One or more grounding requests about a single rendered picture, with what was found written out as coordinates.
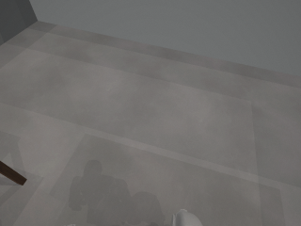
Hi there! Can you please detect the right robot thigh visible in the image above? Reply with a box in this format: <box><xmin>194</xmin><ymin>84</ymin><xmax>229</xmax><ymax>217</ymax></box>
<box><xmin>170</xmin><ymin>211</ymin><xmax>203</xmax><ymax>226</ymax></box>

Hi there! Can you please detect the table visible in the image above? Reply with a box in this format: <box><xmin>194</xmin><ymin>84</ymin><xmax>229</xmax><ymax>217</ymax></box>
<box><xmin>0</xmin><ymin>161</ymin><xmax>27</xmax><ymax>186</ymax></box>

